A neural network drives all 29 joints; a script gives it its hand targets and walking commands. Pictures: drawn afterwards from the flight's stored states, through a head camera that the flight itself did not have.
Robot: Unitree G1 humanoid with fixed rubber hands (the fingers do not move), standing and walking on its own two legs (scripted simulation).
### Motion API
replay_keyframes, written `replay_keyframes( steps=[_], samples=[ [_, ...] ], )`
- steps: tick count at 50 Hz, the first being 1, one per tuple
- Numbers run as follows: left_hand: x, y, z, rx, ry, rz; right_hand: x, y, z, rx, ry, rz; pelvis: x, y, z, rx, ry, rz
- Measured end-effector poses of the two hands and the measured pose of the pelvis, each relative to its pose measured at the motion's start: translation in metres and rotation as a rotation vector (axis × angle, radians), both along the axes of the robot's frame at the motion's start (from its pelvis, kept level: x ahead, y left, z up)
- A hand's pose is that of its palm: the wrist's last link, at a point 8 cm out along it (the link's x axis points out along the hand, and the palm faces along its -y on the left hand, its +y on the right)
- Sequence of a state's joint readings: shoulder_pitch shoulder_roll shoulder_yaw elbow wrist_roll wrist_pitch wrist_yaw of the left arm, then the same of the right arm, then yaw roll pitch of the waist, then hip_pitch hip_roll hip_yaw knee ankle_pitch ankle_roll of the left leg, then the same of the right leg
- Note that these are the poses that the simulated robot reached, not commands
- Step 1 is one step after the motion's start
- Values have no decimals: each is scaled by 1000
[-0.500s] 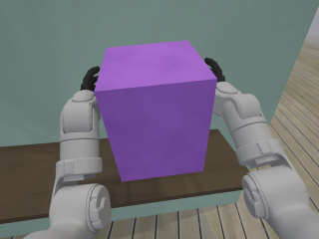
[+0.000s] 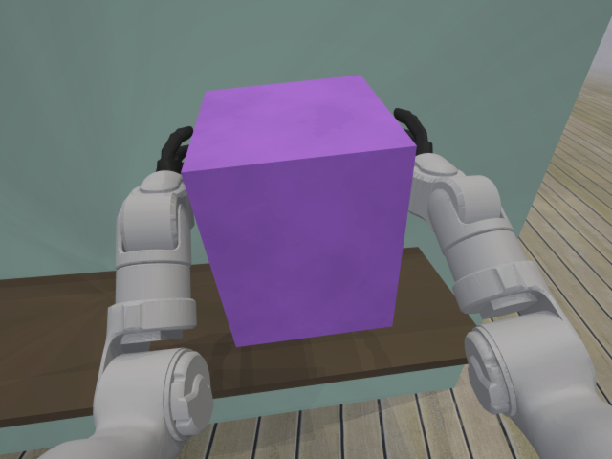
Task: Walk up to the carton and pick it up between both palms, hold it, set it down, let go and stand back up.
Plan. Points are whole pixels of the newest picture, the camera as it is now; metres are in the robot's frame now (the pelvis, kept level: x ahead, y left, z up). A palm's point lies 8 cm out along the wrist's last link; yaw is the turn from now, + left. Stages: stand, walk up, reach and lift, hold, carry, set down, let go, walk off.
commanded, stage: hold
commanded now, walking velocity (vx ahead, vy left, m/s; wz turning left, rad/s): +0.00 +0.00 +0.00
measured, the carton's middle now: (299, 209) +0.36 +0.00 +0.24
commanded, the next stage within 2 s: none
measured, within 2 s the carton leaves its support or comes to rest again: neither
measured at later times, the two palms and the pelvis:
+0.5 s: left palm (174, 186) +0.36 +0.15 +0.28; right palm (417, 173) +0.36 -0.15 +0.29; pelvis +0.00 +0.00 +0.00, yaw +0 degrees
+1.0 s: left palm (173, 185) +0.36 +0.15 +0.28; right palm (415, 171) +0.36 -0.14 +0.29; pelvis +0.00 +0.00 +0.00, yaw +0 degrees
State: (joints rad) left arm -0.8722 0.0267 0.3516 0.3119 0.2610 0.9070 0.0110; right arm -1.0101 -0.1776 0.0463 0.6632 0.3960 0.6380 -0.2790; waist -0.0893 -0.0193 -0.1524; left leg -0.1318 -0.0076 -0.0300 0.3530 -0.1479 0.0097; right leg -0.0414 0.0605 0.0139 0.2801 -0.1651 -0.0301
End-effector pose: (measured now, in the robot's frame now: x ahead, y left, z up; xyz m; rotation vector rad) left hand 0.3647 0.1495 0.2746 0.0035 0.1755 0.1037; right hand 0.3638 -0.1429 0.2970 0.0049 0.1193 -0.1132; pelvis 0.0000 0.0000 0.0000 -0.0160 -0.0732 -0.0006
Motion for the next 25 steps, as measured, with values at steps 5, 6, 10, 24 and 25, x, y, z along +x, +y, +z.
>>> replay_keyframes(
  steps=[5, 6, 10, 24, 25],
  samples=[
    [0, 1, -1, -6, 4, 5, 1, 1, 0, -2, 5, 4, 1, -2, 0, 0, -2, 2],
    [-1, 1, -1, -5, 4, 5, 1, 1, 0, -2, 5, 5, 1, -2, 0, 0, -1, 3],
    [-1, 1, -1, 0, 1, 6, 2, 1, 0, 8, 3, 6, 2, -3, 0, 0, 1, 7],
    [-3, -2, 2, 16, -7, 2, -2, -3, -6, 20, -4, 3, 4, 1, 0, 3, -18, -4],
    [-3, -2, 2, 16, -8, 3, -3, -3, -6, 19, -5, 3, 4, 1, 0, 3, -19, -5]
  ],
)
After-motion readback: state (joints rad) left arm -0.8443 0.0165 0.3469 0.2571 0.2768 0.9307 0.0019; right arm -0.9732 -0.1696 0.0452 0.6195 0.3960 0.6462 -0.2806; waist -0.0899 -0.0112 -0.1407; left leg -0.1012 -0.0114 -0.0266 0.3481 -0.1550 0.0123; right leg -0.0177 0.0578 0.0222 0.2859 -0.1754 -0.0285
